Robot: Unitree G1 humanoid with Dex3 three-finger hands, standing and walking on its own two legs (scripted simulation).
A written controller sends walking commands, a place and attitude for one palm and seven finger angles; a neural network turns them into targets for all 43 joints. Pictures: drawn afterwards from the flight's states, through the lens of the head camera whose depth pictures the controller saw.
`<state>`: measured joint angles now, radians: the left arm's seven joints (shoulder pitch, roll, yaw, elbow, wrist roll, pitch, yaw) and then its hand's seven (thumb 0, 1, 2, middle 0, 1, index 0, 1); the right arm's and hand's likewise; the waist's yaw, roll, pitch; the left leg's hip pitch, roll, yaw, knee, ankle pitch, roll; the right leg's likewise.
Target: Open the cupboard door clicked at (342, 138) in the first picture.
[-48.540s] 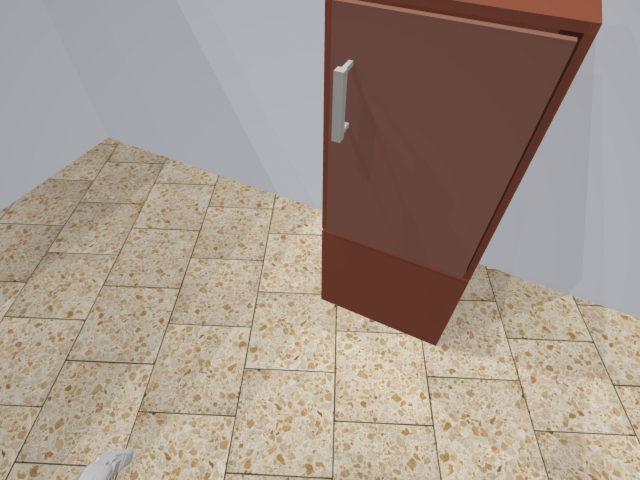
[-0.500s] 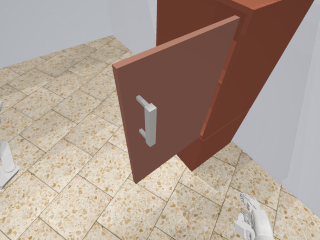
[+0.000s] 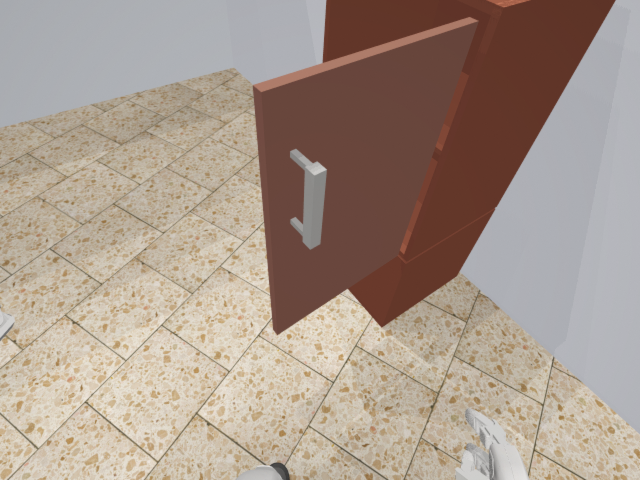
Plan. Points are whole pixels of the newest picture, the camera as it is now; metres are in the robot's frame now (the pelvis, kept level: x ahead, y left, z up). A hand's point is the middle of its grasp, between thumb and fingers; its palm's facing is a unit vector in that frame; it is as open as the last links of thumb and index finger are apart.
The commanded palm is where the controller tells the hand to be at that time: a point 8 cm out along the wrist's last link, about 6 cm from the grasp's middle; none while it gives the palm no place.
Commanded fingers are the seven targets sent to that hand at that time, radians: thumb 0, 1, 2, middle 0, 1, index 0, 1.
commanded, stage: step back with the hand held close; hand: left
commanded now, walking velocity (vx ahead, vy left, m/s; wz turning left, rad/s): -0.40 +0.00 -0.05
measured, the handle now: (305, 201) +0.47 +0.06 +0.08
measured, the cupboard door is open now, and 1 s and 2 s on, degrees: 92 92 92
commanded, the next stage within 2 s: stop stepping back and stand still in 0.06 s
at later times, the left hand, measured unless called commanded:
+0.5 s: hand (41, 437) +0.13 +0.22 +0.16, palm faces +0.34 -0.77 -0.54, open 7.4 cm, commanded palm +0.07 +0.26 +0.19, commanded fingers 0.00 0.90 0.90 -0.20 -0.30 -0.20 -0.30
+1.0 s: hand out of the picture +0.09 +0.24 +0.17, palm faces +0.41 -0.77 -0.49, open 7.5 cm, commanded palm +0.03 +0.28 +0.19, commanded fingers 0.00 0.90 0.90 -0.20 -0.30 -0.20 -0.30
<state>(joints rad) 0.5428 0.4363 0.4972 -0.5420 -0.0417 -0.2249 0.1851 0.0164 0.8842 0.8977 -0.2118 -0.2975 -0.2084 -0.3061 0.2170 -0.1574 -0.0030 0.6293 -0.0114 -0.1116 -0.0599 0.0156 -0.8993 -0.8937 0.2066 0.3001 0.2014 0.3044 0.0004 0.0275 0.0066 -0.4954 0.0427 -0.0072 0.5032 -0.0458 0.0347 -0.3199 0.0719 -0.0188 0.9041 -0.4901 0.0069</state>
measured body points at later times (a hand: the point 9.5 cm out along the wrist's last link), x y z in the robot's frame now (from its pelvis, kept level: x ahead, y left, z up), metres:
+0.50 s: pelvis -0.08 -0.04 +0.01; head -0.08 -0.04 +0.46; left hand +0.10 +0.26 +0.19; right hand +0.07 -0.29 -0.07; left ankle +0.00 +0.07 -0.73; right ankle -0.08 -0.12 -0.73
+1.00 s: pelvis -0.11 -0.02 +0.01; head -0.10 -0.02 +0.46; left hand +0.06 +0.28 +0.19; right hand +0.06 -0.26 -0.07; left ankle -0.13 +0.10 -0.73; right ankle -0.08 -0.12 -0.73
